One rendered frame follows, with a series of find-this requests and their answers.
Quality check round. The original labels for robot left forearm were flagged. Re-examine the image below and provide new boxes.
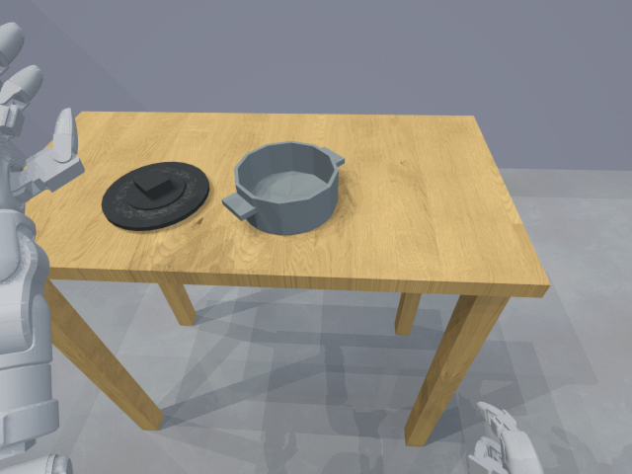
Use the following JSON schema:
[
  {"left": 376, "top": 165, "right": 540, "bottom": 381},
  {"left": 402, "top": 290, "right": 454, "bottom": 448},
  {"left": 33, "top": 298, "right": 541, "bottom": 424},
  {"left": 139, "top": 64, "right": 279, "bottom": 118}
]
[{"left": 0, "top": 209, "right": 59, "bottom": 459}]

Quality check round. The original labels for robot left upper arm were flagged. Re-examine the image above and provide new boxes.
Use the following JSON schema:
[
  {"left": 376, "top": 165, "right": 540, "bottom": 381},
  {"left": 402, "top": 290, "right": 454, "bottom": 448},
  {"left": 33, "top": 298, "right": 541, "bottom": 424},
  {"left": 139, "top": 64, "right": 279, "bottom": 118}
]
[{"left": 0, "top": 454, "right": 73, "bottom": 474}]

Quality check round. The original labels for lid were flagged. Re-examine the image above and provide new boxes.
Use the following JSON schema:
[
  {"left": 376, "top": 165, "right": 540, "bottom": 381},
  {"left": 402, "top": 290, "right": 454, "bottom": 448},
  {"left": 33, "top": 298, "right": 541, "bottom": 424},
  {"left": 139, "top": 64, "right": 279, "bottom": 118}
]
[{"left": 102, "top": 162, "right": 209, "bottom": 231}]

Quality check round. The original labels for pot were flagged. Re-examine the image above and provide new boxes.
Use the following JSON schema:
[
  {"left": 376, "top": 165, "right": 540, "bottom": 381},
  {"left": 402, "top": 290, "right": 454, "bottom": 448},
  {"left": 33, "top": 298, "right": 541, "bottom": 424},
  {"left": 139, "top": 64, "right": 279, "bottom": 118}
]
[{"left": 222, "top": 141, "right": 345, "bottom": 235}]

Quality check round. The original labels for robot right hand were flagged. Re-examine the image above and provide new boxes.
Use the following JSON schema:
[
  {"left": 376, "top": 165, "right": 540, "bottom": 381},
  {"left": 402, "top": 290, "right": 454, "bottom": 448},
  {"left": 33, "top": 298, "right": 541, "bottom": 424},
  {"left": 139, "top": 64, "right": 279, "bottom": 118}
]
[{"left": 468, "top": 402, "right": 544, "bottom": 474}]

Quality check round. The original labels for table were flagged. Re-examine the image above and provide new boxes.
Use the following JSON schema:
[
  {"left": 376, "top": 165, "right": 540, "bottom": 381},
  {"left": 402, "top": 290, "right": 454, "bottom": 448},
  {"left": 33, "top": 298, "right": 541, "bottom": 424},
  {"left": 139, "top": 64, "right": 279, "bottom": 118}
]
[{"left": 24, "top": 112, "right": 551, "bottom": 447}]

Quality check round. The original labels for robot left hand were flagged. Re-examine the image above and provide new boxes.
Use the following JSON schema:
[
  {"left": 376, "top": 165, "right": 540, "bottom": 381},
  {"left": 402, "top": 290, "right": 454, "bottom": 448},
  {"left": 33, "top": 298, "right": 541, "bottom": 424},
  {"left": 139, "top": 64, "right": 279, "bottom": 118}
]
[{"left": 0, "top": 23, "right": 85, "bottom": 214}]

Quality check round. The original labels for knob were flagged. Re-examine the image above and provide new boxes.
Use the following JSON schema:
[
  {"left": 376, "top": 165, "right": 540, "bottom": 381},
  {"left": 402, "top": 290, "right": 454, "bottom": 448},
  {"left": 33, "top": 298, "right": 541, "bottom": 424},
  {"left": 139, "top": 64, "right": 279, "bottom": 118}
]
[{"left": 133, "top": 169, "right": 173, "bottom": 198}]

